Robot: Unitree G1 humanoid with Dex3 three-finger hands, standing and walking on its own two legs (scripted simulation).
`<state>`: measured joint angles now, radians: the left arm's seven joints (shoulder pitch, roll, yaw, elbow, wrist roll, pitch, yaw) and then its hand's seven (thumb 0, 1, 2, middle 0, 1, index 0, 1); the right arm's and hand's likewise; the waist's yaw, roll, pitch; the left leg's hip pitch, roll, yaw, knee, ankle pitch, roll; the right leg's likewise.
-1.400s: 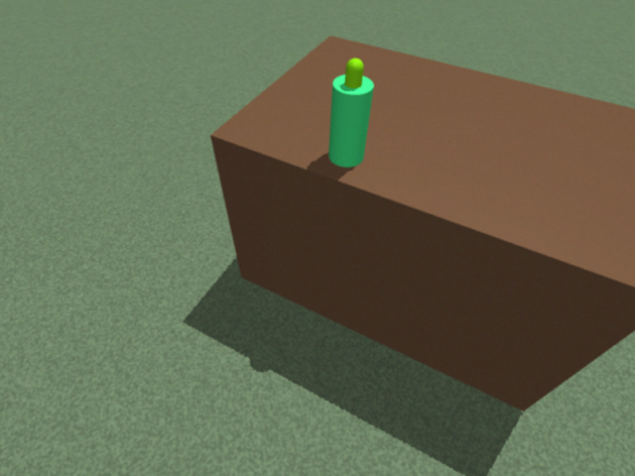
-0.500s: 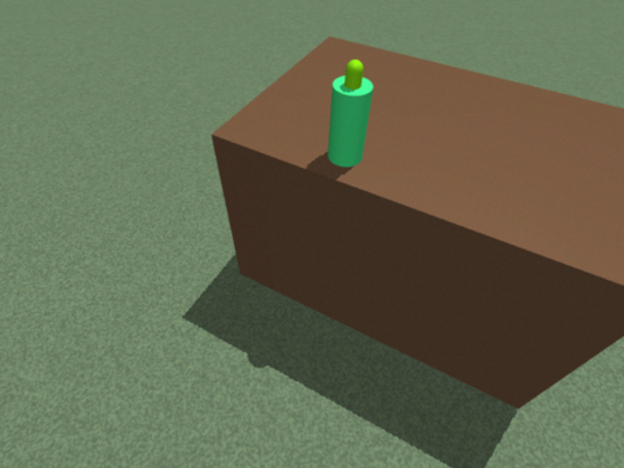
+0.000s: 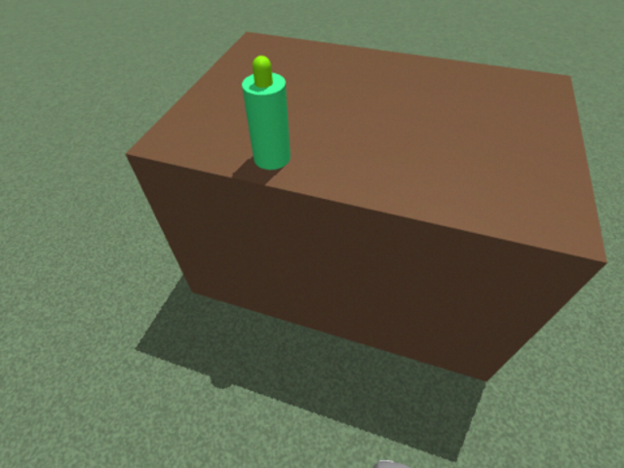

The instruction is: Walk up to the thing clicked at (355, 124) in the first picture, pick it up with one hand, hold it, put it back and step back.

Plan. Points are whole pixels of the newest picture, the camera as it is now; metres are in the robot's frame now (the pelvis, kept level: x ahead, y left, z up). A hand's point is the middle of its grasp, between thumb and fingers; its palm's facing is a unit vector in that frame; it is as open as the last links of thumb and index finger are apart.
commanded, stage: walk up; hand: left
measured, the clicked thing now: (267, 113) +0.78 +0.11 +0.01
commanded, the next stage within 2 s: none
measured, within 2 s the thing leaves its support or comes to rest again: neither
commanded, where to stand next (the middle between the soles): +0.32 -0.01 m, yaw -18 degrees
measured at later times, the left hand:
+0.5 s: hand (139, 387) +0.26 +0.29 -0.16, palm faces -0.20 -0.89 -0.40, open 7.4 cm
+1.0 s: hand (216, 267) +0.49 +0.20 -0.14, palm faces -0.32 -0.86 -0.39, open 7.3 cm
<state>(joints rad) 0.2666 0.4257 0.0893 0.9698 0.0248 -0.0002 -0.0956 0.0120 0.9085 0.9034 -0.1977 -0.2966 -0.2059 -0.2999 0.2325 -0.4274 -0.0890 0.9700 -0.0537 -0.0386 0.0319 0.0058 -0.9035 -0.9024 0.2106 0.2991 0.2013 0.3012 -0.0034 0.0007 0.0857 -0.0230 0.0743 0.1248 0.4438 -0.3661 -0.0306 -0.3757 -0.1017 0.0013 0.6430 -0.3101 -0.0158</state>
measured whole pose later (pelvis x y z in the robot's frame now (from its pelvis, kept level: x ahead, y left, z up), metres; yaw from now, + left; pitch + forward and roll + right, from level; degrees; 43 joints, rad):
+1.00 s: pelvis +0.29 +0.00 -0.02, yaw -16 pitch -1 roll +1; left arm 0.13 0.35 0.00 0.78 0.01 -0.01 0.01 0.01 0.90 0.90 -0.20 -0.30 -0.21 -0.30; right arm 0.21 -0.39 -0.02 0.83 0.01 0.02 -0.01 0.01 -0.91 -0.90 0.21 0.30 0.20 0.30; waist -0.02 0.03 0.16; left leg -0.40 0.04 -0.01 0.99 -0.55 0.01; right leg -0.46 0.01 0.04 0.71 -0.23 -0.02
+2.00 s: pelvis +0.26 +0.01 +0.01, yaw -20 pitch -2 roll +0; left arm 0.08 0.34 0.02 1.08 0.00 -0.01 -0.02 0.01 0.91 0.90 -0.20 -0.30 -0.21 -0.30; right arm 0.15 -0.38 0.00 1.08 -0.01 -0.02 0.01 0.01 -0.91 -0.90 0.21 0.30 0.20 0.30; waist -0.01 0.01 0.06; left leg -0.19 0.04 -0.01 0.46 -0.23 -0.04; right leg -0.18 -0.01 0.04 0.48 -0.26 0.01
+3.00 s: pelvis +0.27 +0.02 +0.02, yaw -19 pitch -2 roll +0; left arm 0.09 0.35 0.01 1.14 0.01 -0.01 -0.01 0.01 0.91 0.90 -0.20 -0.30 -0.21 -0.30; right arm 0.08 -0.35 0.00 1.13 -0.01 -0.01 0.01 0.01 -0.91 -0.90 0.21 0.30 0.20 0.30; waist 0.00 0.00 0.06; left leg -0.12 0.02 -0.02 0.33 -0.17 -0.02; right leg -0.09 -0.03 0.03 0.32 -0.19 0.04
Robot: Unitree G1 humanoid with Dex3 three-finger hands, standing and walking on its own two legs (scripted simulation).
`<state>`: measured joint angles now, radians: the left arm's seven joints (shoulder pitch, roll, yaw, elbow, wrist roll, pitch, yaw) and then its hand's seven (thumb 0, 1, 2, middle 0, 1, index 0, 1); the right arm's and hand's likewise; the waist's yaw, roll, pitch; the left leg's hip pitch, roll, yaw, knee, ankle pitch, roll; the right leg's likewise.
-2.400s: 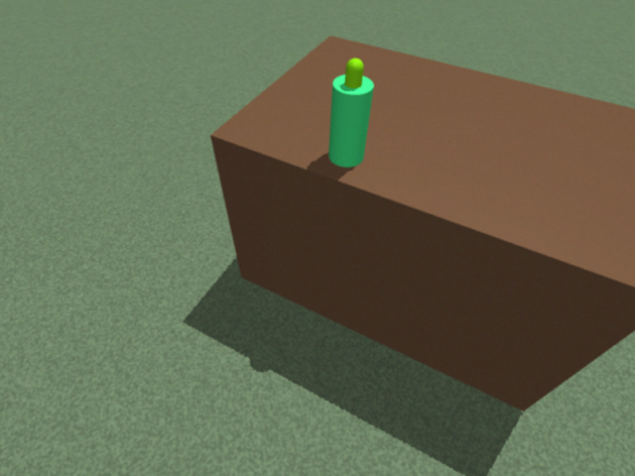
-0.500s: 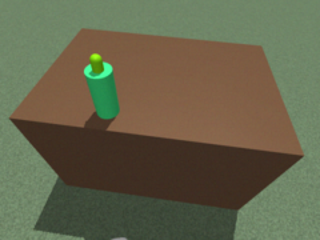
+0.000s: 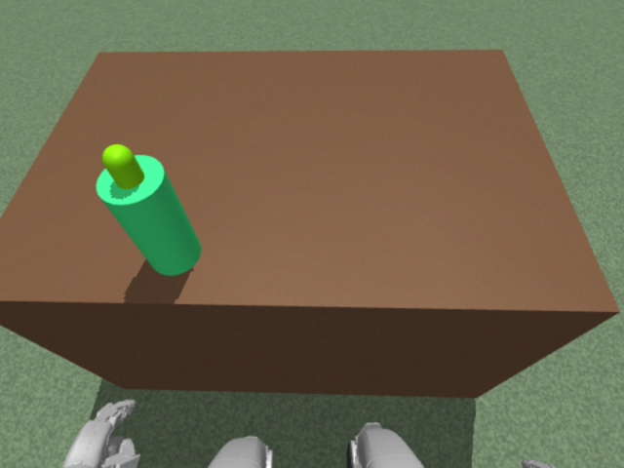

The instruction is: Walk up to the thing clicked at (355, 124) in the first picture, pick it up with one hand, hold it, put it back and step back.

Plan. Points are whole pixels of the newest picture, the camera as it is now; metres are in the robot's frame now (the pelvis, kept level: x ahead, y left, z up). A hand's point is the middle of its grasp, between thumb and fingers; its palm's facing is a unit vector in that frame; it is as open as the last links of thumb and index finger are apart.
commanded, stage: walk up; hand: left
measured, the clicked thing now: (149, 210) +0.45 +0.24 +0.02
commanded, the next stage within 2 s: stand in 1.64 s
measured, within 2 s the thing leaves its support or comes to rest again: neither
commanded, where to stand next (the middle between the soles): +0.03 +0.00 m, yaw -2 degrees
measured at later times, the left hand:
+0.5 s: hand out of the picture +0.06 +0.27 -0.14, palm faces -0.09 -0.92 -0.39, open 7.4 cm
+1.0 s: hand out of the picture +0.09 +0.24 -0.12, palm faces -0.07 -0.94 -0.33, open 7.4 cm
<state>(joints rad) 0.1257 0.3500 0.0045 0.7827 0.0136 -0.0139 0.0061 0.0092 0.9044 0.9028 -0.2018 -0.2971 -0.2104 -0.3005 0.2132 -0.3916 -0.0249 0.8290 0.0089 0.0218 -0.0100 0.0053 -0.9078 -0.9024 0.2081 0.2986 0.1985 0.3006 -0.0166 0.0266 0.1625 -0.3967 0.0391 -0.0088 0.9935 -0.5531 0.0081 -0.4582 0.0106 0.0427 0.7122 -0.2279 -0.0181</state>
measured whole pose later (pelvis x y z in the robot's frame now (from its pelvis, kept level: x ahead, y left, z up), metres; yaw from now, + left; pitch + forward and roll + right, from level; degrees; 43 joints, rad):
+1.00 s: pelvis -0.03 +0.00 +0.03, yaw -4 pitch -2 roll +0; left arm 0.08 0.34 0.02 1.08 0.00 -0.01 -0.02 0.01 0.91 0.90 -0.20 -0.30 -0.21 -0.30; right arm 0.15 -0.38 0.00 1.08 -0.01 -0.02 0.01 0.01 -0.91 -0.90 0.21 0.30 0.20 0.30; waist -0.01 0.01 0.06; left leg -0.19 0.04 -0.01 0.46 -0.23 -0.04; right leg -0.18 -0.01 0.04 0.48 -0.26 0.01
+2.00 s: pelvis -0.02 +0.02 +0.04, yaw -3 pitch -2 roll +0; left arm 0.09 0.35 0.01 1.14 0.01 -0.01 -0.01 0.01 0.91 0.90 -0.20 -0.30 -0.21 -0.30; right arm 0.08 -0.35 0.00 1.13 -0.01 -0.01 0.01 0.01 -0.91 -0.90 0.21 0.30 0.20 0.30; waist 0.00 0.00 0.06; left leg -0.12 0.02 -0.02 0.33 -0.17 -0.02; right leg -0.09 -0.03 0.03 0.32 -0.19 0.04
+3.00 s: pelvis -0.02 +0.01 +0.04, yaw -3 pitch -2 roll +0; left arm 0.12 0.35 0.01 1.13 0.00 -0.01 -0.01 0.01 0.91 0.90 -0.20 -0.30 -0.21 -0.30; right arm 0.10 -0.35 0.00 1.13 -0.01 -0.01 0.01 0.01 -0.91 -0.90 0.21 0.30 0.20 0.30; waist 0.00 0.01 0.06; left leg -0.12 0.02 -0.02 0.33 -0.18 -0.03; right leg -0.10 -0.03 0.02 0.32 -0.20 0.03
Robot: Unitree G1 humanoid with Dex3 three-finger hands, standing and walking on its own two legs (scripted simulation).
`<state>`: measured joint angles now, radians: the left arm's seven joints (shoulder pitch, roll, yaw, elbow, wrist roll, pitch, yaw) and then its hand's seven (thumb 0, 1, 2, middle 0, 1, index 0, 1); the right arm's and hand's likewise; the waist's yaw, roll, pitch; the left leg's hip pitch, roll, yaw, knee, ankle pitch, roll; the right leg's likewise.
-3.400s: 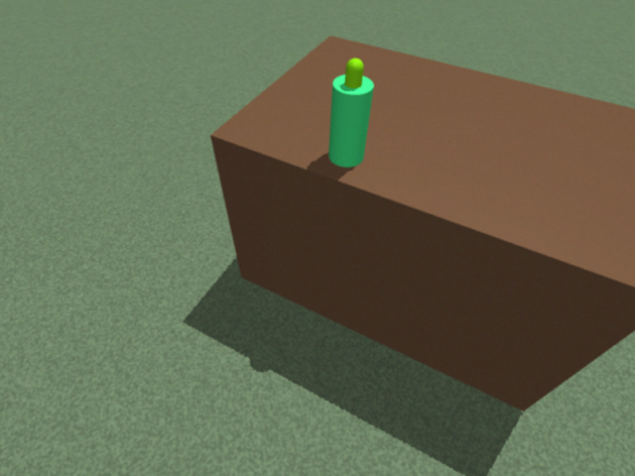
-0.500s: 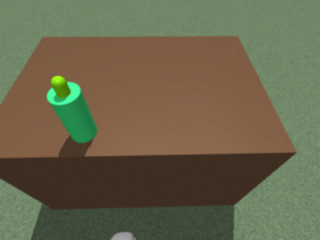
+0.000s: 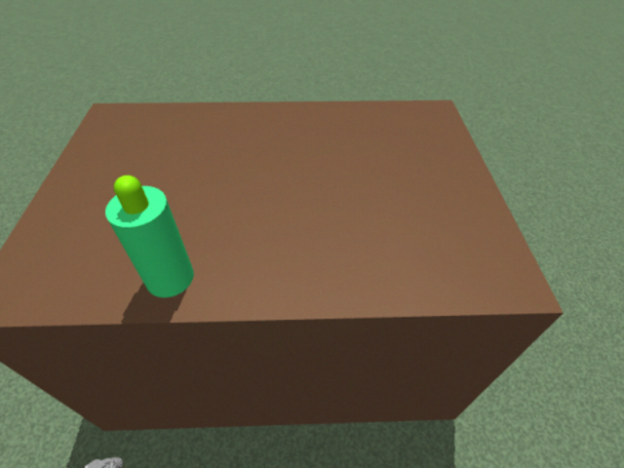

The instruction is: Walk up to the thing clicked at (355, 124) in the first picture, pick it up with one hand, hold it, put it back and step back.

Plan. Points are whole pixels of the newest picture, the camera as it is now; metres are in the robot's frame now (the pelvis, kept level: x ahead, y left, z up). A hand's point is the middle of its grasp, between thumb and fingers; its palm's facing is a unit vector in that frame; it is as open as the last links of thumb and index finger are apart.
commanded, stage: walk up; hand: left
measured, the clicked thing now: (150, 235) +0.46 +0.27 +0.00
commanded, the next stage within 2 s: stand in 0.64 s
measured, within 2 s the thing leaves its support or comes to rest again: neither
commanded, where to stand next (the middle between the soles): +0.06 +0.00 m, yaw +2 degrees
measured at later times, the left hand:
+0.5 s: hand out of the picture +0.10 +0.26 -0.15, palm faces +0.00 -0.95 -0.32, open 7.4 cm
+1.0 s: hand out of the picture +0.09 +0.27 -0.15, palm faces +0.00 -0.94 -0.34, open 7.3 cm
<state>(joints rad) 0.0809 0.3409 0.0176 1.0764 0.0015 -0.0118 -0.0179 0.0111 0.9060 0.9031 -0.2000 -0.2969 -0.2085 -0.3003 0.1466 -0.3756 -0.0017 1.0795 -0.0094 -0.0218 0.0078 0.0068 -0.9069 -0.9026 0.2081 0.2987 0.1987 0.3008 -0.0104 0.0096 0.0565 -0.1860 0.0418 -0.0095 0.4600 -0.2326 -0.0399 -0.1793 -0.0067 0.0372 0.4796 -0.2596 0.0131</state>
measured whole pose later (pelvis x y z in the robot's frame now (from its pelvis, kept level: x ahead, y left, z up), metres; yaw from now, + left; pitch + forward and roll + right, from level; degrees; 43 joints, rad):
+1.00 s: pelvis +0.01 +0.01 +0.01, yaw +1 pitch -2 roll +0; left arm 0.09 0.35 0.01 1.14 0.01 -0.01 -0.01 0.01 0.91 0.90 -0.20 -0.30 -0.21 -0.30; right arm 0.08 -0.35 0.00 1.13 -0.01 -0.01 0.01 0.01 -0.91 -0.90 0.21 0.30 0.20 0.30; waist 0.00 0.00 0.06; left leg -0.12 0.02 -0.02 0.33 -0.17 -0.02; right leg -0.09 -0.03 0.03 0.32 -0.19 0.04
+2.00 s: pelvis +0.01 +0.01 +0.01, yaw +1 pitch -2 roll +0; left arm 0.12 0.35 0.01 1.13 0.00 -0.01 -0.01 0.01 0.91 0.90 -0.20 -0.30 -0.21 -0.30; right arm 0.10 -0.35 0.00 1.13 -0.01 -0.01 0.01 0.01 -0.91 -0.90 0.21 0.30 0.20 0.30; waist 0.00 0.01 0.06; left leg -0.12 0.02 -0.02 0.33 -0.18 -0.03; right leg -0.10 -0.03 0.02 0.32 -0.20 0.03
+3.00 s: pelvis +0.00 +0.01 +0.01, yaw +1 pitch -2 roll +0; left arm 0.14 0.34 0.01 1.05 -0.03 -0.01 0.00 0.01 0.88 0.88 -0.18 -0.27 -0.19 -0.28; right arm 0.13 -0.35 0.00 1.05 0.03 -0.02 -0.01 0.01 -0.89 -0.88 0.19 0.28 0.18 0.28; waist 0.00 0.00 0.06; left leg -0.15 0.02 -0.02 0.37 -0.19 -0.02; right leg -0.13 -0.03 0.02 0.36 -0.21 0.03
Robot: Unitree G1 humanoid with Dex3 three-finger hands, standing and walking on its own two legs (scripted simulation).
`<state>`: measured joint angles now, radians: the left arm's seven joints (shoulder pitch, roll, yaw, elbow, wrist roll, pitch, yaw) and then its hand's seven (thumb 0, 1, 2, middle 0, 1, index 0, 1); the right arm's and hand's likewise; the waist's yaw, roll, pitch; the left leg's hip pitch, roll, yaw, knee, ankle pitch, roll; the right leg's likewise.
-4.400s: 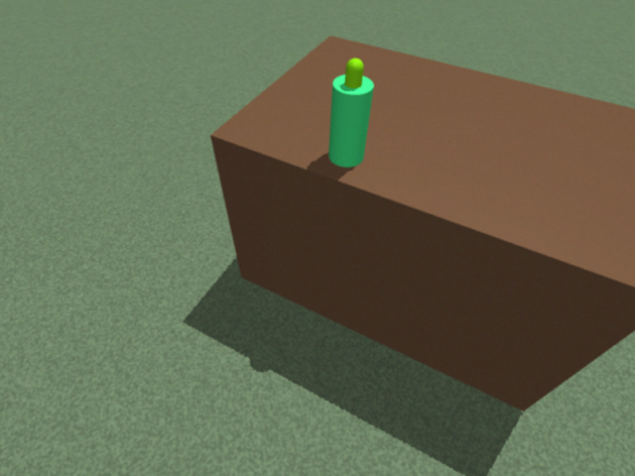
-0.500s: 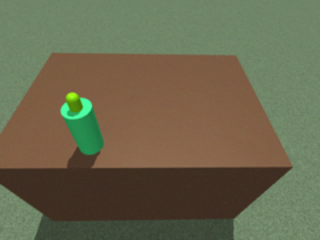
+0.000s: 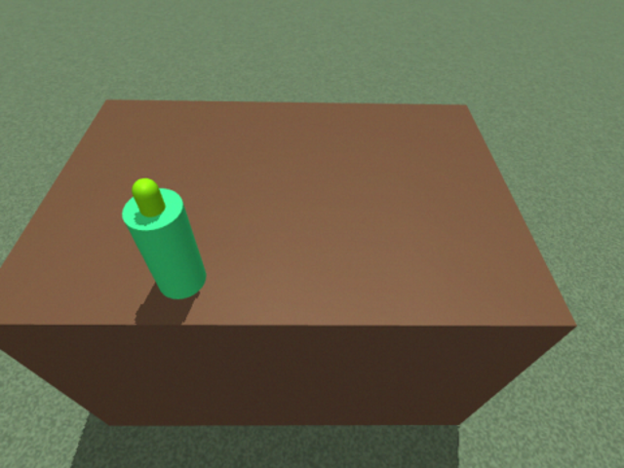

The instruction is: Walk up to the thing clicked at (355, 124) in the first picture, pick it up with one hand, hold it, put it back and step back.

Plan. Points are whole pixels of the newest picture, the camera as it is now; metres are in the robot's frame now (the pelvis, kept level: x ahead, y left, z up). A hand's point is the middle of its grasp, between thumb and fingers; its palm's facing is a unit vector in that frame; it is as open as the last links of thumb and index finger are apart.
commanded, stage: stand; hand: left
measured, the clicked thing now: (165, 237) +0.45 +0.25 -0.01
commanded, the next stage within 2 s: rise first in 1.84 s
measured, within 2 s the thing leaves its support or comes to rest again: neither
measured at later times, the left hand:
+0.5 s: hand out of the picture +0.07 +0.25 -0.16, palm faces -0.02 -0.94 -0.34, open 7.3 cm
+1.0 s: hand out of the picture +0.07 +0.25 -0.16, palm faces -0.01 -0.94 -0.34, open 7.4 cm
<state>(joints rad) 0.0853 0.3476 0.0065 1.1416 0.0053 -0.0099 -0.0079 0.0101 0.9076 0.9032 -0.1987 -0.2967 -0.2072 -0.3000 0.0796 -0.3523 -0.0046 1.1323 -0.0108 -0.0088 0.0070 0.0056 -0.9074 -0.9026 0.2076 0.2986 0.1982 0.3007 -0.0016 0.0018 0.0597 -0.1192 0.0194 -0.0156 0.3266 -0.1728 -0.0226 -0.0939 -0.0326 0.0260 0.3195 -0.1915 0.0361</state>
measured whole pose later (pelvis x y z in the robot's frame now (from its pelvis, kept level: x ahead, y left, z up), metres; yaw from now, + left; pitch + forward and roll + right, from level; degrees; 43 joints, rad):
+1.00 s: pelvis +0.00 +0.00 +0.00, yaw +0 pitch -2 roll +0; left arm 0.12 0.35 0.01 1.13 0.00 -0.01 -0.01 0.01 0.91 0.90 -0.20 -0.30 -0.21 -0.30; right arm 0.10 -0.35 0.00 1.13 -0.01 -0.01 0.01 0.01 -0.91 -0.90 0.21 0.30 0.20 0.30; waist 0.00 0.01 0.06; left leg -0.12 0.02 -0.02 0.33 -0.18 -0.03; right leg -0.10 -0.03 0.02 0.32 -0.20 0.03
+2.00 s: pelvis +0.00 +0.00 +0.00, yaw +0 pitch -2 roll +0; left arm 0.14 0.34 0.01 1.05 -0.03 -0.01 0.00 0.01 0.88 0.88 -0.18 -0.27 -0.19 -0.28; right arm 0.13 -0.35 0.00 1.05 0.03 -0.02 -0.01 0.01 -0.89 -0.88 0.19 0.28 0.18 0.28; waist 0.00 0.00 0.06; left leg -0.15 0.02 -0.02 0.37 -0.19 -0.02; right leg -0.13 -0.03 0.02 0.36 -0.21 0.03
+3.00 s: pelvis +0.02 -0.01 -0.01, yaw +0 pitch -2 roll +0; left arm 0.39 0.28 0.20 0.16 -0.04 -0.10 0.05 -0.01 -0.52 0.04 -0.05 -0.05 -0.06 -0.05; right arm 0.25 -0.23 -0.09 0.60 0.01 -0.07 -0.06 -0.01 0.52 -0.04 0.06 0.05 0.05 0.05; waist 0.03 0.04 0.02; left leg -0.15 0.03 -0.03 0.42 -0.25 -0.03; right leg -0.12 -0.03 0.02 0.43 -0.27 0.03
